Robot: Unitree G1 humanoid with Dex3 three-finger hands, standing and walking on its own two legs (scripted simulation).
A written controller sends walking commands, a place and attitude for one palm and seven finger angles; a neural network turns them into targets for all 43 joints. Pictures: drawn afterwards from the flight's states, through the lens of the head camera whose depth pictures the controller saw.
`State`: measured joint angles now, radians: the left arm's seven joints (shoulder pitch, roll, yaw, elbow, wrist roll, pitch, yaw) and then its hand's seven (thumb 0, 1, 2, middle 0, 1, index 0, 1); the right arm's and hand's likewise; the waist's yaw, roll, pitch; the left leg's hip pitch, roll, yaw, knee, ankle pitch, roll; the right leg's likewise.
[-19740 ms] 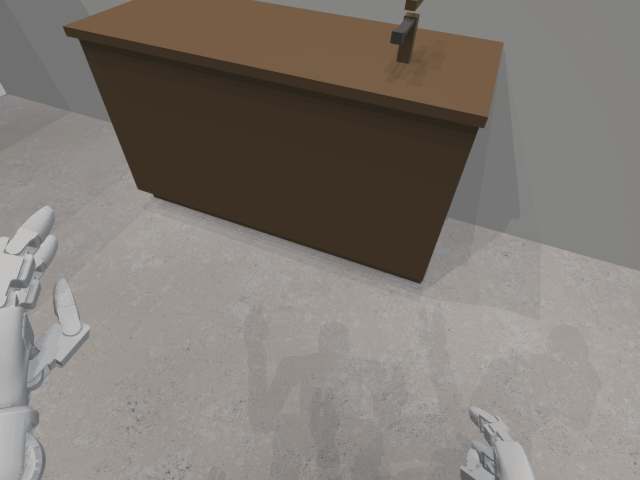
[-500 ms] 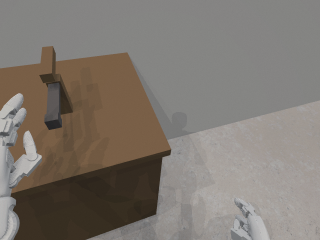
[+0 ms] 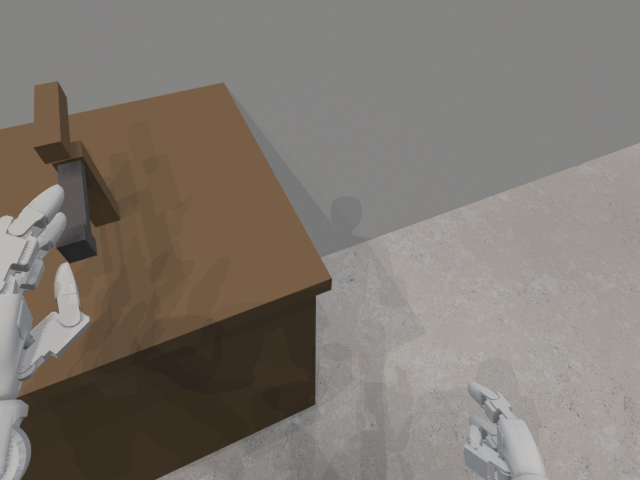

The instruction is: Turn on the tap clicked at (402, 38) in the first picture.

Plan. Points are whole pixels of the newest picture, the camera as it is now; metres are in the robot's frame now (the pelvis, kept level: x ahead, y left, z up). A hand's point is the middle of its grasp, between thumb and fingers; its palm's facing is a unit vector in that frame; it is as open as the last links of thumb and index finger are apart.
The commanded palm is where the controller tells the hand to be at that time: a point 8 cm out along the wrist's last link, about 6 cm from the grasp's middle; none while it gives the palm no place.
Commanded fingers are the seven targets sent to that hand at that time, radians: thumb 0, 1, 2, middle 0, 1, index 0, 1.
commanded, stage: come to a stop and stand still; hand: left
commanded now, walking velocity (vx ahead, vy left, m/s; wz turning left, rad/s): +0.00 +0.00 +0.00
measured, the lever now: (76, 243) +0.33 +0.28 +0.14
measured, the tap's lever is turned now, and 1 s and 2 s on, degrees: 0 0 0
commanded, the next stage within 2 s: look again from close up in 0.60 s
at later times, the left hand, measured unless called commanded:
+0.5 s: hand (55, 322) +0.23 +0.25 +0.15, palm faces +0.39 -0.84 -0.38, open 7.4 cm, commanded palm +0.16 +0.28 +0.18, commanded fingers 0.00 0.90 0.90 -0.20 -0.30 -0.20 -0.30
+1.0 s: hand (47, 334) +0.21 +0.25 +0.16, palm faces +0.42 -0.84 -0.35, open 7.4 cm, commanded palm +0.16 +0.28 +0.18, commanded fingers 0.00 0.90 0.90 -0.20 -0.30 -0.20 -0.30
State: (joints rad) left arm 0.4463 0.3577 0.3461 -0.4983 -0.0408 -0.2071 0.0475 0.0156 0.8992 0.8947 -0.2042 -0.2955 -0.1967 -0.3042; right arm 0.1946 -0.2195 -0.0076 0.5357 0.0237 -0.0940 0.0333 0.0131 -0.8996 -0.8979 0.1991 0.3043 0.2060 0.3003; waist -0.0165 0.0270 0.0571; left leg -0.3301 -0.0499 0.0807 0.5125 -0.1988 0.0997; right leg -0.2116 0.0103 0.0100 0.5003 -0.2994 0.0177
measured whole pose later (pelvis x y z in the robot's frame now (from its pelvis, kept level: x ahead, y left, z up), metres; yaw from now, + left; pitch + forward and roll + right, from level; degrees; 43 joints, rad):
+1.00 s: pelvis +0.01 -0.01 +0.01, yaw +2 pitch +0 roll -2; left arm 0.41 0.35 0.33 -0.41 -0.04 -0.18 0.09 0.02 0.89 0.89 -0.21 -0.30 -0.21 -0.31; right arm 0.21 -0.20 0.04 0.58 0.00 -0.08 -0.04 0.01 -0.90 -0.90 0.20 0.30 0.21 0.30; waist 0.03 0.00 -0.01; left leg -0.27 -0.05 0.04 0.44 -0.17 0.08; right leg -0.12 0.02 -0.03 0.38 -0.26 0.00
